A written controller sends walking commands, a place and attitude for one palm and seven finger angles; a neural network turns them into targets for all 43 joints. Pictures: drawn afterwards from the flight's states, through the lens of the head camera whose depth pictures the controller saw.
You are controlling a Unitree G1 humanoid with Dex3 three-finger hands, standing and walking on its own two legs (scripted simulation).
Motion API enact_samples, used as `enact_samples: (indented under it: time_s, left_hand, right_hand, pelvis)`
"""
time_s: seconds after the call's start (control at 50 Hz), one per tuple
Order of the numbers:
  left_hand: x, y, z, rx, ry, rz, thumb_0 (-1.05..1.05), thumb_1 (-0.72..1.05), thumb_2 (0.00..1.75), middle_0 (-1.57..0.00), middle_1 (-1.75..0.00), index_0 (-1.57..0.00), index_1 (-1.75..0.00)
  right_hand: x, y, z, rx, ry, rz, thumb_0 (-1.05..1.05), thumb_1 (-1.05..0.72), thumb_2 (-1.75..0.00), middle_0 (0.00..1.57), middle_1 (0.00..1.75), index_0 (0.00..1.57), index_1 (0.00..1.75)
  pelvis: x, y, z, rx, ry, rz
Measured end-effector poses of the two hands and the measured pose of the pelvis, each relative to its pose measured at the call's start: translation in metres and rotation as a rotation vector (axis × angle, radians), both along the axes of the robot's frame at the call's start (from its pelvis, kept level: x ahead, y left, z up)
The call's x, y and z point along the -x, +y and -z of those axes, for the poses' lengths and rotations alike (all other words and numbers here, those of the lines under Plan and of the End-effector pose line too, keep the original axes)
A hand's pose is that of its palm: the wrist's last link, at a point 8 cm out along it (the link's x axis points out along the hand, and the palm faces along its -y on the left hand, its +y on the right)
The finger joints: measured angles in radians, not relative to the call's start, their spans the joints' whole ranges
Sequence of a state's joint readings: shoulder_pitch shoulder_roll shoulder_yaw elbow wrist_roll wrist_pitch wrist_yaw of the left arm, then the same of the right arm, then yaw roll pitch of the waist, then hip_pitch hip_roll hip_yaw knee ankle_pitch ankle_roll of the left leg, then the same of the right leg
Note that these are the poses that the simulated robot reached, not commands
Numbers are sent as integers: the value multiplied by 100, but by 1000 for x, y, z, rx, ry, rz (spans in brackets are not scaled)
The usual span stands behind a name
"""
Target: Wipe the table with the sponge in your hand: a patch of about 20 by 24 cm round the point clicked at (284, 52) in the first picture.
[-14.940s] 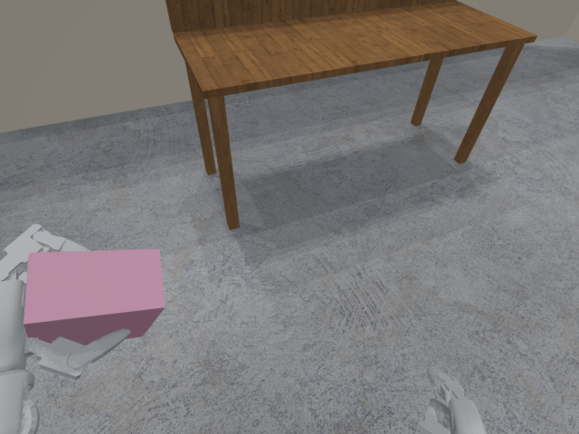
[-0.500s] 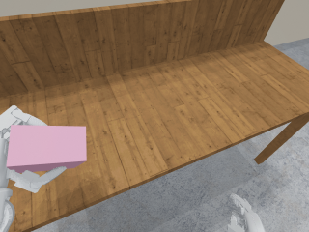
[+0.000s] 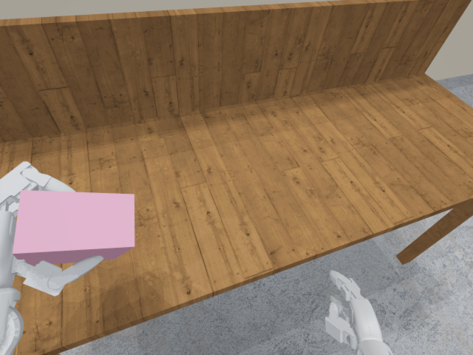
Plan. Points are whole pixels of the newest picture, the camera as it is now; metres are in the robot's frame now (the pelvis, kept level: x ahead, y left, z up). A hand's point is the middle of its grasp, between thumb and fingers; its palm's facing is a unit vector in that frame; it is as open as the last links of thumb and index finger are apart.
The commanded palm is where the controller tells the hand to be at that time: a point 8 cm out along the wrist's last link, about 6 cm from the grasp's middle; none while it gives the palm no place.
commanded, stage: look again from close up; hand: left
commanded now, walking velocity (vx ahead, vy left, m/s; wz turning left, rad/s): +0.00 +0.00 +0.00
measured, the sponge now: (92, 231) +0.23 +0.22 +0.14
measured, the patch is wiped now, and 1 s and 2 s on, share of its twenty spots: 0.00 0.00 0.00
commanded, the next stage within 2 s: turn the palm down, sponge in hand in 0.26 s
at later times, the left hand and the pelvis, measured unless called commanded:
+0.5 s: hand (26, 194) +0.23 +0.27 +0.20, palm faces +0.43 -0.79 -0.43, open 10.5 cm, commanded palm +0.15 +0.28 +0.17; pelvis -0.02 -0.02 -0.01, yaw +1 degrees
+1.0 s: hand (76, 252) +0.20 +0.23 +0.13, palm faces +0.27 -0.58 -0.77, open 10.5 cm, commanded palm +0.16 +0.25 +0.18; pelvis -0.02 -0.07 -0.02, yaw +2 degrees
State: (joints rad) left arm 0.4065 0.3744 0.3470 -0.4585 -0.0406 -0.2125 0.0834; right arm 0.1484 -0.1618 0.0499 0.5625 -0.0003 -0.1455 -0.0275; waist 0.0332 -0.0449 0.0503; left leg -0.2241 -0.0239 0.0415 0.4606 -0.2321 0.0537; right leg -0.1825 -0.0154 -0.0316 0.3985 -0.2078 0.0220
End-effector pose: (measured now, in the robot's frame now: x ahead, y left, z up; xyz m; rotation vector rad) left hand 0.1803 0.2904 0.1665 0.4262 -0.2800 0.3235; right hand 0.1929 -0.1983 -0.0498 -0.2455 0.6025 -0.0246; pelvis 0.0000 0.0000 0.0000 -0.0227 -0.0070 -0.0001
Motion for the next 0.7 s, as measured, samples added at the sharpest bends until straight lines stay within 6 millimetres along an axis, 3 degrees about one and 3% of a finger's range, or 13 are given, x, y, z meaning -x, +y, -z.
enact_samples:
  time_s: [0.36, 0.42, 0.5, 0.54, 0.62, 0.7]
  left_hand:
    - [10, -10, -2, -17, 19, 2, -1, -53, 102, -67, -138, -68, -137]
    - [-3, 0, -28, -192, -28, 14, -1, -53, 102, -67, -138, -68, -137]
    - [-12, 21, -47, -95, -14, -76, -1, -53, 102, -67, -137, -68, -137]
    - [-9, 17, -41, -94, 66, -99, -1, -53, 102, -67, -138, -68, -137]
    - [6, -9, -12, -157, 238, -54, -1, -53, 102, -67, -137, -68, -137]
    - [23, -24, 2, -199, 236, -39, -1, -53, 102, -67, -137, -68, -137]
  right_hand:
    - [47, -31, 14, 32, 93, 78, 2, -90, -90, 20, 30, 20, 30]
    - [51, -32, 21, 67, 111, 20, 2, -91, -90, 20, 30, 20, 30]
    - [46, -39, 29, 37, 116, -13, 2, -90, -90, 20, 30, 20, 30]
    - [40, -42, 28, 12, 87, -3, 2, -90, -90, 20, 30, 20, 30]
    - [28, -49, 24, -3, 28, 3, 2, -90, -90, 20, 30, 20, 30]
    - [18, -56, 24, 27, 10, -17, 2, -90, -90, 20, 30, 20, 30]
  pelvis:
    - [11, -5, -1, 1, -3, -3]
    - [17, -11, 4, -7, -12, -35]
    - [20, -15, 6, -17, -26, -17]
    - [20, -17, 7, -21, -29, -9]
    - [22, -24, 9, -28, -29, -6]
    - [25, -37, 14, -31, -19, -20]
